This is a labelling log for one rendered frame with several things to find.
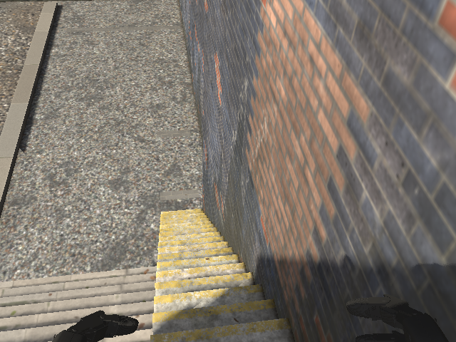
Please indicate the robot right hand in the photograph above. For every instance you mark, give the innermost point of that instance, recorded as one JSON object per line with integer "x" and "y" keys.
{"x": 417, "y": 327}

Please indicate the robot left hand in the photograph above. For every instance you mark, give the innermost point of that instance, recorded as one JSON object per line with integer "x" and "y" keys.
{"x": 97, "y": 326}

